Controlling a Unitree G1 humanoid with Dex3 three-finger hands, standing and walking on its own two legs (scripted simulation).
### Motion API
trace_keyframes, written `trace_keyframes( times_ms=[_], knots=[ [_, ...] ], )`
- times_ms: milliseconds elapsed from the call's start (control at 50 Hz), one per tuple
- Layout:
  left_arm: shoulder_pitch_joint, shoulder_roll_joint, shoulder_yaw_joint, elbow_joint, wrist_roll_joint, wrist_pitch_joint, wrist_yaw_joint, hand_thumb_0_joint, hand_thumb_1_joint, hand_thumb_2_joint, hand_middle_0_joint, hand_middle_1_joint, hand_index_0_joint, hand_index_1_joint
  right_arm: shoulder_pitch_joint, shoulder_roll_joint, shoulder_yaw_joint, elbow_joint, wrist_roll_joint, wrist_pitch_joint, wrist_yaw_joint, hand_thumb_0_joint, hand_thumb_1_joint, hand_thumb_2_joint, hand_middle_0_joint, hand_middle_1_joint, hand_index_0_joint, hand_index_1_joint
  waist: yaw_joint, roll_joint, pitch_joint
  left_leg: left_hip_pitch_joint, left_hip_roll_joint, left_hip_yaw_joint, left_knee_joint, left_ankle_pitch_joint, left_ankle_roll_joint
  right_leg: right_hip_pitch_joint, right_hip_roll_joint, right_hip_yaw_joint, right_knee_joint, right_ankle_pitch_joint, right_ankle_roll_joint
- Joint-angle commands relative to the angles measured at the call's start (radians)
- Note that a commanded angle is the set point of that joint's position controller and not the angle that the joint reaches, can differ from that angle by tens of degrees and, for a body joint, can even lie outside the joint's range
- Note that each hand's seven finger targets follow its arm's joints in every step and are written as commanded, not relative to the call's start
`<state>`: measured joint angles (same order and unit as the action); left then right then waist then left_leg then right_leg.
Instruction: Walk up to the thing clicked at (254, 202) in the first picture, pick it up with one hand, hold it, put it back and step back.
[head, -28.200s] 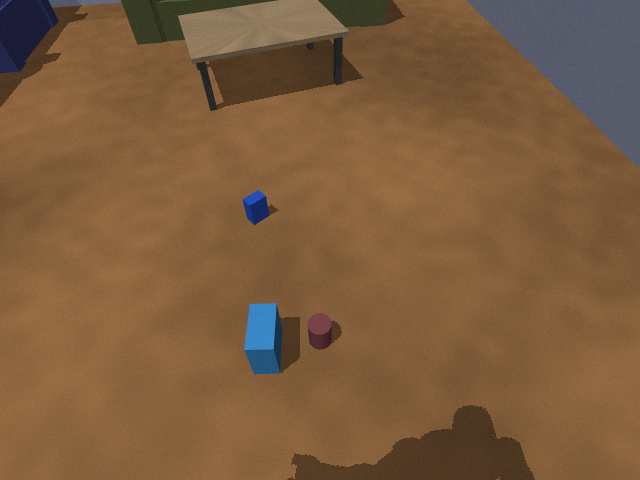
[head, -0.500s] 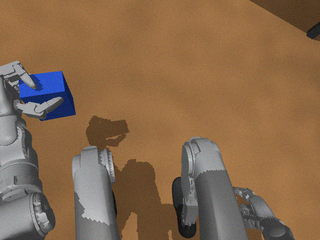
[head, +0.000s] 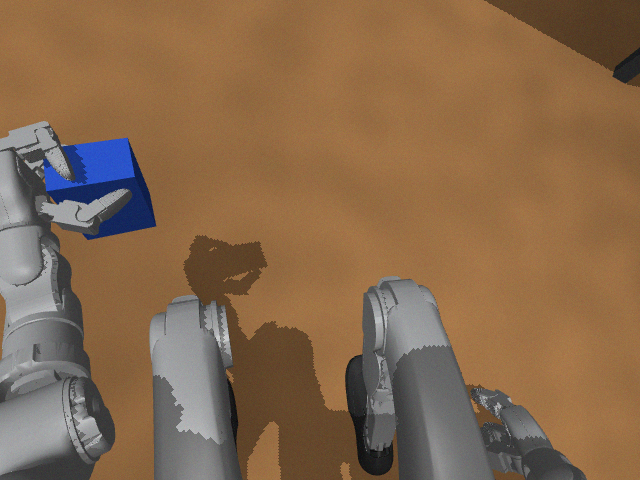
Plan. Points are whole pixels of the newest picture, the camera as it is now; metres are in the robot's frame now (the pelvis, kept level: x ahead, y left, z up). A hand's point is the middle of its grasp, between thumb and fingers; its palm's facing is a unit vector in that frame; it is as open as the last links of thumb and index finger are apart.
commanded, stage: lift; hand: left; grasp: from the side
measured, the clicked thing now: (106, 192) +0.46 +0.25 -0.08
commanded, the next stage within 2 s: none
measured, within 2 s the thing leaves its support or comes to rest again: neither
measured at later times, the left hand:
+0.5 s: hand (45, 159) +0.44 +0.26 +0.04, palm faces +0.22 -0.97 -0.06, open 7.1 cm
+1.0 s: hand out of the picture +0.40 +0.24 +0.23, palm faces +0.24 -0.97 -0.07, open 7.3 cm
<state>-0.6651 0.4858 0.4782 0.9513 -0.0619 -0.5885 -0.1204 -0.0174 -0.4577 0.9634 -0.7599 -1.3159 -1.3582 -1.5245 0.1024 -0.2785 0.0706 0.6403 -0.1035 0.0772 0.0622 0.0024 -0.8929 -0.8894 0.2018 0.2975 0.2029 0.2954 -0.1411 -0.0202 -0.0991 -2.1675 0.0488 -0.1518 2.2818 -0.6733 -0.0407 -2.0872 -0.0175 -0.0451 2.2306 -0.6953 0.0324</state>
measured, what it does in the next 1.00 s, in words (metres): rises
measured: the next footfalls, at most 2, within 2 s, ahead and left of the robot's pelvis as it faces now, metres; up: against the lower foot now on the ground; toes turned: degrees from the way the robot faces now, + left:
none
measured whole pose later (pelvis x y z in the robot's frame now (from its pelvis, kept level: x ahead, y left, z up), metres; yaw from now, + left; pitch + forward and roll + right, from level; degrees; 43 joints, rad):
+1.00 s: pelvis +0.03 +0.01 +0.20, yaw +4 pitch +27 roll -4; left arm -0.21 0.29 0.26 0.28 -0.16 -0.26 -0.04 -0.01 -0.45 0.92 -0.80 -1.26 -1.28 -1.38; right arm 0.14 -0.23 -0.01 0.58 0.03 0.03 -0.03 0.01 -0.92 -0.89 0.20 0.30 0.20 0.29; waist -0.04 0.02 -0.18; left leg -1.50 0.07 -0.07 1.65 -0.63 -0.03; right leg -1.43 -0.04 -0.05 1.60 -0.64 0.03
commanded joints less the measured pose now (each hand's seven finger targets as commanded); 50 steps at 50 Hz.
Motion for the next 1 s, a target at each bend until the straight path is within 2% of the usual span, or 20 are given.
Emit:
trace_keyframes(
  times_ms=[0, 100, 120, 180, 240, 260, 300, 400, 440, 480, 520, 560, 580, 640, 720, 760, 820, 840, 920, 980],
  knots=[
    [-0.312, 0.219, 0.026, -0.195, -0.023, -0.075, 0.004, 0.000, 0.092, 1.266, -1.363, -1.540, -1.406, -1.517, 0.112, -0.210, -0.087, -0.042, 0.004, -0.020, -0.013, 0.000, -0.931, -0.900, 0.200, 0.299, 0.200, 0.299, 0.005, 0.204, -0.621, 0.452, -0.020, 0.097, -0.277, 0.070, 0.057, 0.297, 0.038, -0.066, -0.259, 0.131, -0.063],
    [-0.308, 0.239, 0.037, -0.262, -0.039, -0.068, -0.021, 0.000, 0.015, 1.218, -1.322, -1.495, -1.368, -1.470, 0.130, -0.212, -0.098, -0.046, 0.014, -0.020, -0.018, 0.000, -0.928, -0.898, 0.200, 0.300, 0.200, 0.300, 0.031, 0.223, -0.718, 0.515, -0.020, 0.105, -0.286, 0.143, 0.057, 0.362, 0.032, -0.053, -0.262, 0.193, -0.063],
    [-0.271, 0.204, 0.020, -0.214, -0.041, -0.056, -0.029, 0.000, 0.007, 1.221, -1.320, -1.496, -1.366, -1.472, 0.126, -0.214, -0.101, -0.050, 0.019, -0.021, -0.019, 0.000, -0.929, -0.899, 0.200, 0.300, 0.200, 0.300, 0.023, 0.214, -0.694, 0.517, -0.020, 0.100, -0.299, 0.144, 0.055, 0.345, 0.031, -0.057, -0.264, 0.192, -0.065],
    [-0.281, 0.239, 0.046, -0.276, -0.054, -0.046, -0.038, 0.000, 0.005, 1.209, -1.311, -1.483, -1.357, -1.457, 0.128, -0.208, -0.109, -0.053, 0.029, -0.022, -0.027, 0.000, -0.925, -0.898, 0.200, 0.300, 0.200, 0.300, 0.040, 0.198, -0.685, 0.500, -0.019, 0.111, -0.313, 0.128, 0.062, 0.376, 0.032, -0.044, -0.299, 0.180, -0.061],
    [-0.251, 0.210, 0.038, -0.302, -0.060, -0.024, -0.046, 0.000, -0.014, 1.202, -1.300, -1.473, -1.346, -1.449, 0.131, -0.206, -0.120, -0.059, 0.038, -0.025, -0.028, 0.000, -0.929, -0.899, 0.200, 0.300, 0.200, 0.300, 0.048, 0.212, -0.705, 0.552, -0.018, 0.107, -0.341, 0.120, 0.058, 0.366, 0.030, -0.044, -0.314, 0.165, -0.067],
    [-0.225, 0.171, 0.007, -0.291, -0.063, -0.013, -0.049, 0.000, -0.018, 1.195, -1.281, -1.462, -1.328, -1.436, 0.124, -0.205, -0.120, -0.073, 0.044, -0.027, -0.032, 0.000, -0.924, -0.898, 0.200, 0.300, 0.200, 0.300, 0.039, 0.203, -0.686, 0.549, -0.019, 0.104, -0.356, 0.106, 0.059, 0.367, 0.028, -0.044, -0.327, 0.154, -0.067],
    [-0.259, 0.196, 0.031, -0.363, -0.069, -0.007, -0.042, 0.000, -0.003, 1.197, -1.285, -1.463, -1.332, -1.437, 0.136, -0.200, -0.127, -0.071, 0.050, -0.029, -0.037, 0.000, -0.926, -0.899, 0.200, 0.300, 0.200, 0.300, 0.046, 0.195, -0.704, 0.559, -0.019, 0.102, -0.371, 0.105, 0.059, 0.386, 0.028, -0.042, -0.345, 0.155, -0.067],
    [-0.195, 0.158, 0.005, -0.435, -0.084, 0.024, -0.039, 0.000, -0.027, 1.196, -1.285, -1.466, -1.334, -1.439, 0.126, -0.188, -0.134, -0.096, 0.068, -0.037, -0.046, 0.000, -0.921, -0.897, 0.200, 0.300, 0.200, 0.300, 0.055, 0.180, -0.700, 0.606, -0.019, 0.096, -0.433, 0.086, 0.060, 0.419, 0.025, -0.035, -0.402, 0.135, -0.067],
    [-0.146, 0.113, -0.034, -0.419, -0.090, 0.049, -0.043, 0.000, -0.034, 1.191, -1.271, -1.457, -1.321, -1.429, 0.115, -0.185, -0.134, -0.108, 0.077, -0.043, -0.052, 0.000, -0.921, -0.897, 0.200, 0.300, 0.200, 0.300, 0.047, 0.159, -0.649, 0.603, -0.018, 0.098, -0.460, 0.055, 0.063, 0.429, 0.025, -0.029, -0.446, 0.110, -0.064],
    [-0.166, 0.150, -0.014, -0.523, -0.100, 0.056, -0.040, 0.000, -0.033, 1.171, -1.267, -1.436, -1.315, -1.409, 0.116, -0.182, -0.139, -0.109, 0.083, -0.051, -0.059, 0.000, -0.921, -0.897, 0.200, 0.300, 0.200, 0.300, 0.063, 0.155, -0.676, 0.624, -0.016, 0.102, -0.478, 0.062, 0.064, 0.473, 0.023, -0.014, -0.478, 0.112, -0.062],
    [-0.142, 0.125, -0.040, -0.580, -0.109, 0.074, -0.038, 0.000, -0.043, 1.163, -1.262, -1.436, -1.313, -1.406, 0.113, -0.174, -0.139, -0.124, 0.090, -0.055, -0.064, 0.000, -0.920, -0.896, 0.200, 0.300, 0.200, 0.300, 0.066, 0.161, -0.714, 0.675, -0.017, 0.102, -0.504, 0.085, 0.064, 0.518, 0.022, -0.007, -0.509, 0.131, -0.062],
    [-0.068, 0.099, -0.036, -0.578, -0.113, 0.101, -0.023, 0.000, -0.028, 1.171, -1.250, -1.433, -1.300, -1.405, 0.116, -0.167, -0.144, -0.128, 0.100, -0.059, -0.069, 0.000, -0.918, -0.896, 0.200, 0.300, 0.200, 0.300, 0.076, 0.147, -0.695, 0.709, -0.015, 0.098, -0.537, 0.102, 0.062, 0.542, 0.021, -0.012, -0.534, 0.149, -0.061],
    [-0.038, 0.052, -0.068, -0.553, -0.116, 0.117, -0.019, 0.000, -0.026, 1.162, -1.247, -1.426, -1.298, -1.396, 0.106, -0.165, -0.142, -0.128, 0.104, -0.061, -0.072, 0.000, -0.917, -0.896, 0.200, 0.300, 0.200, 0.300, 0.068, 0.144, -0.655, 0.722, -0.015, 0.092, -0.558, 0.097, 0.061, 0.529, 0.021, -0.016, -0.545, 0.149, -0.064],
    [-0.047, 0.104, -0.047, -0.705, -0.108, 0.136, 0.012, 0.000, -0.034, 1.151, -1.246, -1.415, -1.294, -1.387, 0.104, -0.158, -0.147, -0.144, 0.112, -0.062, -0.083, 0.000, -0.920, -0.896, 0.200, 0.300, 0.200, 0.300, 0.090, 0.157, -0.688, 0.792, -0.012, 0.093, -0.608, 0.116, 0.060, 0.609, 0.017, -0.004, -0.601, 0.168, -0.061],
    [0.041, 0.024, -0.106, -0.718, -0.106, 0.182, 0.036, 0.000, -0.031, 1.141, -1.219, -1.392, -1.264, -1.367, 0.093, -0.140, -0.147, -0.141, 0.121, -0.071, -0.092, 0.000, -0.916, -0.896, 0.200, 0.300, 0.200, 0.300, 0.077, 0.138, -0.620, 0.859, -0.011, 0.083, -0.685, 0.098, 0.057, 0.651, 0.017, -0.001, -0.671, 0.155, -0.059],
    [0.089, 0.038, -0.095, -0.781, -0.107, 0.196, 0.046, 0.000, -0.032, 1.138, -1.207, -1.384, -1.252, -1.358, 0.095, -0.142, -0.153, -0.143, 0.124, -0.074, -0.096, 0.000, -0.919, -0.897, 0.200, 0.300, 0.200, 0.300, 0.098, 0.150, -0.645, 0.928, -0.012, 0.078, -0.725, 0.140, 0.054, 0.701, 0.015, -0.003, -0.699, 0.193, -0.060],
    [0.144, -0.007, -0.127, -0.849, -0.118, 0.225, 0.060, 0.000, -0.028, 1.155, -1.243, -1.416, -1.290, -1.390, 0.089, -0.133, -0.154, -0.157, 0.132, -0.080, -0.098, 0.000, -0.920, -0.896, 0.200, 0.299, 0.200, 0.299, 0.092, 0.139, -0.634, 0.996, -0.011, 0.072, -0.785, 0.192, 0.051, 0.779, 0.014, -0.010, -0.752, 0.239, -0.056],
    [0.173, 0.003, -0.116, -0.871, -0.121, 0.234, 0.069, 0.000, -0.030, 1.156, -1.245, -1.411, -1.287, -1.388, 0.069, -0.130, -0.150, -0.174, 0.136, -0.082, -0.099, 0.000, -0.919, -0.897, 0.200, 0.300, 0.200, 0.300, 0.112, 0.130, -0.621, 1.000, -0.016, 0.079, -0.811, 0.169, 0.052, 0.814, 0.015, -0.005, -0.783, 0.216, -0.057],
    [0.258, -0.053, -0.178, -0.895, -0.113, 0.264, 0.090, 0.000, -0.051, 1.148, -1.232, -1.405, -1.278, -1.381, 0.094, -0.115, -0.147, -0.161, 0.137, -0.088, -0.105, 0.000, -0.925, -0.897, 0.200, 0.300, 0.200, 0.300, 0.085, 0.120, -0.583, 1.094, -0.014, 0.079, -0.870, 0.270, 0.052, 0.900, 0.017, -0.009, -0.847, 0.314, -0.051],
    [0.248, -0.052, -0.176, -0.923, -0.118, 0.262, 0.107, 0.000, -0.072, 1.164, -1.237, -1.409, -1.279, -1.389, 0.086, -0.110, -0.145, -0.165, 0.140, -0.099, -0.113, 0.000, -0.917, -0.896, 0.200, 0.300, 0.200, 0.300, 0.079, 0.097, -0.511, 1.125, -0.018, 0.084, -0.938, 0.241, 0.054, 0.968, 0.020, -0.005, -0.918, 0.295, -0.050]
  ],
)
